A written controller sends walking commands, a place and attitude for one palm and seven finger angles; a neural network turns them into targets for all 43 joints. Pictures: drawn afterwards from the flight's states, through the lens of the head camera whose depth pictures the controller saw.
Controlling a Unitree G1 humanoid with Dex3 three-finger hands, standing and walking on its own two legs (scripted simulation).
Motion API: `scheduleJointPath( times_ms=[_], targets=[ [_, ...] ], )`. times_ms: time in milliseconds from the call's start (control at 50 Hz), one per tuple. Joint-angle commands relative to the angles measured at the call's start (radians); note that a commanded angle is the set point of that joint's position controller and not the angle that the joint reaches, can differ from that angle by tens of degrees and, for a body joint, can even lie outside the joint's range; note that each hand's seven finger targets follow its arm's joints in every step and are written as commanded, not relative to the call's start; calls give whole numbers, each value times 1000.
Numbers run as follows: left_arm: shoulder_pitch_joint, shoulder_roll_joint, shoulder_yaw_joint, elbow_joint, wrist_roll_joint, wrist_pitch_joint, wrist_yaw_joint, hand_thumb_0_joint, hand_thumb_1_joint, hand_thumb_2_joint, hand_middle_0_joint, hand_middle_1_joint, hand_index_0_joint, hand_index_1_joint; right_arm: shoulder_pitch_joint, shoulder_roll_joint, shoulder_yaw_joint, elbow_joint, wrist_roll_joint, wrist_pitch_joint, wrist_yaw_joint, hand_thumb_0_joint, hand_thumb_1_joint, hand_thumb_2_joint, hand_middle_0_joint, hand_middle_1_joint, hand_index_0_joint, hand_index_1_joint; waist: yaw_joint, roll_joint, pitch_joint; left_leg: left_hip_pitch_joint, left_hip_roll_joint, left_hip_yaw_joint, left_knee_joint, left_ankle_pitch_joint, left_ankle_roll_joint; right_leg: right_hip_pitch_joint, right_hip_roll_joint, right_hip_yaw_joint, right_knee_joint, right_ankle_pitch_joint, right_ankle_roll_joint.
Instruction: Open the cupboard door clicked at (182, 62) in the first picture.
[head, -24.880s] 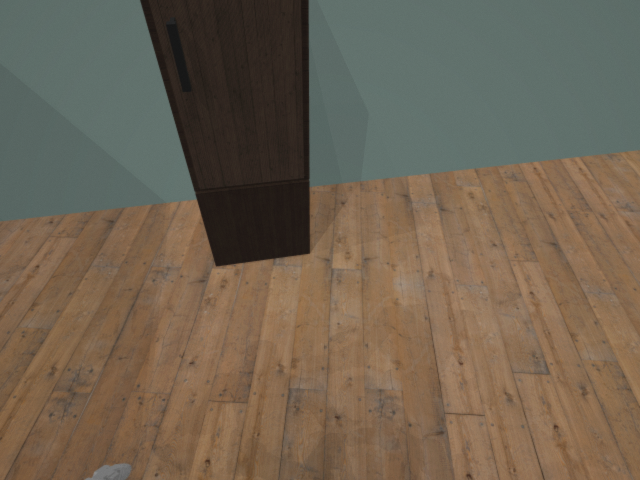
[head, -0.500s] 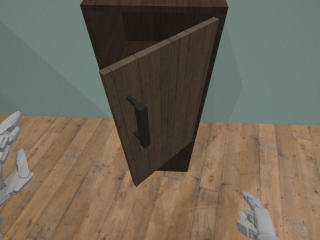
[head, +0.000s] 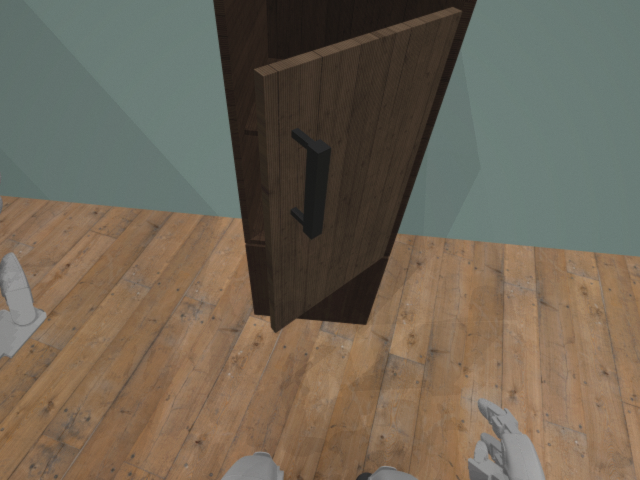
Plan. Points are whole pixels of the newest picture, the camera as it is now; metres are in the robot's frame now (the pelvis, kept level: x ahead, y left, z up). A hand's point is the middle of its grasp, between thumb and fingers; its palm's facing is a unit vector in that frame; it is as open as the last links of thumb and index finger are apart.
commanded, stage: step back with the hand held close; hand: left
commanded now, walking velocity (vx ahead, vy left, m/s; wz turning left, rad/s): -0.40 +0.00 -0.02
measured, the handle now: (306, 186) +0.46 +0.06 +0.11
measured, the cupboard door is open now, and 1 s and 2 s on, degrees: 44 44 44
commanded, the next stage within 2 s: stop stepping back and stand still in 0.28 s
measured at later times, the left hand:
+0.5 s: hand (26, 388) +0.15 +0.23 +0.19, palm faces +0.31 -0.80 -0.51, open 7.4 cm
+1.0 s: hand out of the picture +0.06 +0.22 +0.19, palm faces +0.46 -0.78 -0.42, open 7.4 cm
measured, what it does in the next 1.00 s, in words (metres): walks backwards: right foot, then left foot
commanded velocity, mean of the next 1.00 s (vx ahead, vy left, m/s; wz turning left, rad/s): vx -0.05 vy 0.04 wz -0.01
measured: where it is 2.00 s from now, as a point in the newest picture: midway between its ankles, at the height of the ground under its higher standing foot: outside the picture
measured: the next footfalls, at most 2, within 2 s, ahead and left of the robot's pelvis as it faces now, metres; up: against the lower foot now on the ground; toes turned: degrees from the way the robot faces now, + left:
right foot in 0.28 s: -0.11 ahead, -0.12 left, +0.00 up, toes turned -1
left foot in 0.44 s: +0.00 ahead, +0.07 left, +0.00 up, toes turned +0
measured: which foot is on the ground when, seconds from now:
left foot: down 0.00-0.28, up 0.30-0.42, down 0.44-0.72, up 0.74-0.98, down 1.00-1.00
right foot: down 0.00-0.02, up 0.04-0.26, down 0.28-0.46, up 0.48-0.68, down 0.70-1.00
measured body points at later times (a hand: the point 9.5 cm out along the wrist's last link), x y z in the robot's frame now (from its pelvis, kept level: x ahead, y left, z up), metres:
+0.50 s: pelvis -0.08 -0.02 +0.02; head -0.04 +0.00 +0.47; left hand +0.12 +0.27 +0.22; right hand +0.11 -0.26 -0.05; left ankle -0.04 +0.07 -0.72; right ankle -0.14 -0.12 -0.69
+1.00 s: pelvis -0.13 -0.04 +0.02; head -0.15 -0.04 +0.47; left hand +0.03 +0.26 +0.21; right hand +0.00 -0.30 -0.07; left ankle -0.16 +0.10 -0.72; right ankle -0.11 -0.13 -0.72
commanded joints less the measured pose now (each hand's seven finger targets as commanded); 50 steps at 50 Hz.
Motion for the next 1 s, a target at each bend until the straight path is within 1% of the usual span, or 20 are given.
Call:
scheduleJointPath(
  times_ms=[0, 20, 60, 180, 220, 260, 280, 320, 360, 400, 440, 480, 540, 640, 680, 720, 760, 840, 900, 980],
  targets=[
    [-68, 208, 163, -187, 3, -59, 26, 0, 900, 900, -200, -300, -200, -300, -107, -156, -63, -172, 0, -71, -34, 0, -900, -900, 200, 300, 200, 300, -13, 325, -83, -289, 230, -330, -541, -526, 95, 236, 75, 19, 217, -267, 4],
    [-92, 210, 175, -204, 14, -61, 24, 0, 900, 900, -200, -300, -200, -300, -101, -146, -68, -170, -5, -79, -32, 0, -900, -900, 200, 300, 200, 300, -9, 374, -112, -385, 306, -406, -635, -551, 141, 350, 121, 17, 451, -222, 13],
    [-76, 217, 171, -187, 4, -65, 20, 0, 900, 900, -200, -300, -200, -300, -78, -124, -84, -147, -3, -94, -15, 0, -900, -900, 200, 300, 200, 300, -15, 223, -165, -162, 302, -353, -547, -276, 151, 186, 103, 75, 525, -308, -5],
    [38, 164, 96, -201, -39, -35, 3, 0, 900, 900, -200, -300, -200, -300, -98, -118, -64, -106, -5, -115, 24, 0, -900, -900, 200, 300, 200, 300, -5, 272, -185, 102, 205, -211, -500, -80, 78, 193, 98, 6, -16, -346, -43],
    [-5, 174, 82, -216, -43, -43, -11, 0, 900, 900, -200, -300, -200, -300, -105, -112, -57, -93, -5, -113, 26, 0, -900, -900, 200, 300, 200, 300, -4, 202, -174, 175, 134, -132, -385, 41, 26, 190, 47, 47, -305, -172, -66],
    [-19, 272, 139, -200, -42, -52, -11, 0, 900, 900, -200, -300, -200, -300, -119, -90, -46, -91, 5, -90, 18, 0, -900, -900, 200, 300, 200, 300, 7, -129, -213, 197, 12, 34, -22, 13, -39, 105, -215, 293, -368, 218, -123],
    [-52, 306, 171, -177, -39, -61, -4, 0, 900, 900, -200, -300, -200, -300, -148, -88, -39, -96, 5, -95, 7, 0, -900, -900, 200, 300, 200, 300, 24, -148, -181, 102, -10, 36, 151, -98, -39, 103, -270, 263, -322, 475, -137],
    [-21, 295, 178, -163, -27, -41, -9, 0, 900, 900, -200, -300, -200, -300, -152, -82, -42, -111, 20, -98, -8, 0, -900, -900, 200, 300, 200, 300, 25, -233, -286, -48, -32, 25, 138, -139, -30, 392, -226, 159, -137, 1047, -89],
    [18, 268, 176, -145, -31, -10, -21, 0, 900, 900, -200, -300, -200, -300, -185, -65, -15, -131, 16, -82, -26, 0, -900, -900, 200, 300, 200, 300, 16, -153, -255, 33, -40, 85, -57, 22, -37, 398, -160, 88, -52, 1101, -85],
    [52, 232, 144, -165, -51, 5, -22, 0, 900, 900, -200, -300, -200, -300, -157, -97, -20, -123, 19, -68, -35, 0, -900, -900, 200, 300, 200, 300, -20, 63, -291, 306, -11, 74, -291, 508, -12, 275, -49, -7, 72, 760, -16],
    [73, 223, 127, -212, -50, 2, -20, 0, 900, 900, -200, -300, -200, -300, -81, -129, -53, -125, 10, -86, -4, 0, -900, -900, 200, 300, 200, 300, 5, 260, -366, 544, 248, -193, -325, 1071, 89, 61, 59, 52, 219, -302, -14],
    [103, 197, 126, -139, -44, -4, -20, 0, 900, 900, -200, -300, -200, -300, -54, -133, -67, -116, 7, -108, 11, 0, -900, -900, 200, 300, 200, 300, 4, 178, -260, 400, 259, -214, -433, 613, 106, 57, 81, 61, 246, -420, -23],
    [125, 205, 125, -174, -38, 22, -3, 0, 900, 900, -200, -300, -200, -300, -58, -119, -51, -126, 9, -118, 10, 0, -900, -900, 200, 300, 200, 300, -17, 212, -236, 356, 208, -169, -440, 504, 80, 95, 49, 27, 135, -260, -9],
    [109, 206, 126, -125, -24, 21, 11, 0, 900, 900, -200, -300, -200, -300, -98, -128, -41, -149, 8, -100, -5, 0, -900, -900, 200, 300, 200, 300, -17, 214, -115, -64, 138, -95, -580, -324, 45, 406, 65, -48, -75, -206, -19],
    [57, 219, 118, -80, -13, 10, 7, 0, 900, 900, -200, -300, -200, -300, -101, -120, -51, -145, 1, -84, -4, 0, -900, -900, 200, 300, 200, 300, -22, 52, -79, -21, 32, -13, -330, -247, 4, 284, -31, 98, -301, -338, -70],
    [-28, 238, 108, -104, -19, -2, 1, 0, 900, 900, -200, -300, -200, -300, -98, -123, -56, -118, -10, -70, 0, 0, -900, -900, 200, 300, 200, 300, -18, -146, -55, 88, -20, -12, 156, -89, -23, -33, -319, 467, -522, -549, -192],
    [-85, 201, 82, -67, -8, -11, -4, 0, 900, 900, -200, -300, -200, -300, -43, -126, -61, -80, -2, -81, 3, 0, -900, -900, 200, 300, 200, 300, -35, -127, -100, 27, -1, -15, 304, -46, -20, 18, -285, 386, -468, -494, -163],
    [-76, 184, 71, 14, 2, -28, 3, 0, 900, 900, -200, -300, -200, -300, -64, -105, -45, -77, 1, -98, -14, 0, -900, -900, 200, 300, 200, 300, -18, -50, -104, 96, 20, 43, 22, -38, 4, 111, -215, 220, -380, -277, -140],
    [-49, 186, 76, 7, 2, -30, 13, 0, 900, 900, -200, -300, -200, -300, -55, -111, -51, -72, 0, -113, -20, 0, -900, -900, 200, 300, 200, 300, -8, -47, -94, 174, 1, 78, -214, -49, 25, 166, -203, 217, -356, -252, -121],
    [-27, 200, 102, -100, -9, -54, 12, 0, 900, 900, -200, -300, -200, -300, -44, -143, -62, -111, -1, -119, -5, 0, -900, -900, 200, 300, 200, 300, -4, 126, -149, 254, 109, -73, -367, 206, 58, 239, -45, 98, -129, 19, -47]
  ],
)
